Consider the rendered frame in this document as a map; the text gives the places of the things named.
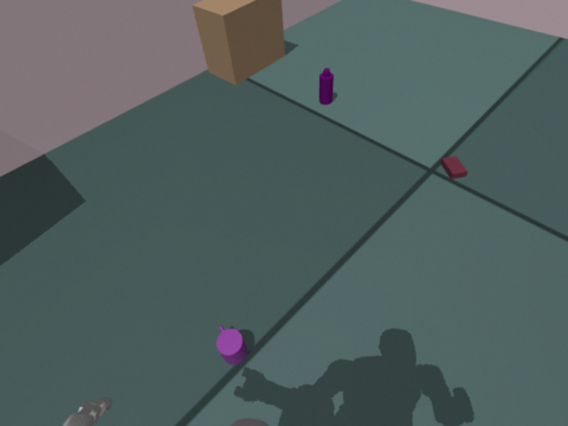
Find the left robot hand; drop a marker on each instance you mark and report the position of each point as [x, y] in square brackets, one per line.
[89, 412]

